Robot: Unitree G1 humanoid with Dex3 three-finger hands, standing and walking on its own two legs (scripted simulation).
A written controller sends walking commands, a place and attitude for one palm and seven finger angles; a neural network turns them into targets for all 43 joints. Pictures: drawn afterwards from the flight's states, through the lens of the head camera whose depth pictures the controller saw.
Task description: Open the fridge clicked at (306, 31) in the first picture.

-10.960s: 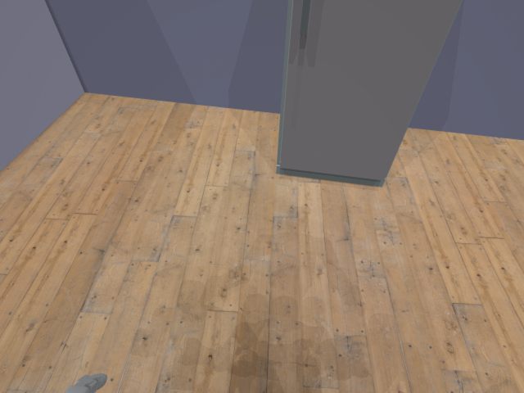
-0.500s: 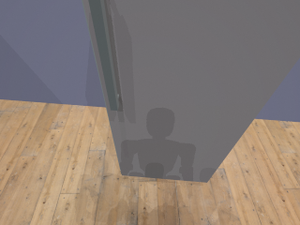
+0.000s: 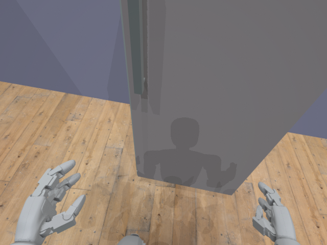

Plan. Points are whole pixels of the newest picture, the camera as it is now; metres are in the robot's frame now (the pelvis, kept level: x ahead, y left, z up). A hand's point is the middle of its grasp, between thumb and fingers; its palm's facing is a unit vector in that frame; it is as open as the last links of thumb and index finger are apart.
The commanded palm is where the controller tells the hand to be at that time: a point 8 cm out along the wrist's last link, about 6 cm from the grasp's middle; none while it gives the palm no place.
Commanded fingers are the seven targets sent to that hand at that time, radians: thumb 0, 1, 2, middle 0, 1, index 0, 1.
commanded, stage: raise the hand to about handle height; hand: left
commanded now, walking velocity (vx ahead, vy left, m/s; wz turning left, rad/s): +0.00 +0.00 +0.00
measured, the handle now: (138, 26) +0.53 +0.14 +0.26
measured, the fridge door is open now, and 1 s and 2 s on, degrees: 0 0 0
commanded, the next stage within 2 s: move the hooked fingers beside the handle in 1.60 s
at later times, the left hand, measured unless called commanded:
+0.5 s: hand (52, 153) +0.25 +0.26 +0.13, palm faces -0.02 -1.00 -0.08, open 12.0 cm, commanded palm +0.22 +0.31 +0.15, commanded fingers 0.00 -0.29 0.39 -0.28 -1.07 -0.28 -1.07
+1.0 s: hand (14, 103) +0.28 +0.30 +0.23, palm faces +0.02 -0.99 -0.13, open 13.9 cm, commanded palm +0.25 +0.34 +0.23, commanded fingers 0.00 -0.50 0.30 -0.30 -1.20 -0.30 -1.20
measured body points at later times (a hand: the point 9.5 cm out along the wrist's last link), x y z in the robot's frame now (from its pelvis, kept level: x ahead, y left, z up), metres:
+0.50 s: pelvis +0.02 +0.03 +0.03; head +0.03 +0.03 +0.48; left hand +0.24 +0.31 +0.13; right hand +0.17 -0.23 -0.04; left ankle +0.04 +0.12 -0.69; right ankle +0.01 -0.09 -0.69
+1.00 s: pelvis +0.02 +0.03 +0.05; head +0.00 +0.02 +0.50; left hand +0.27 +0.35 +0.24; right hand +0.21 -0.18 -0.02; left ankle +0.04 +0.12 -0.69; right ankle +0.01 -0.09 -0.69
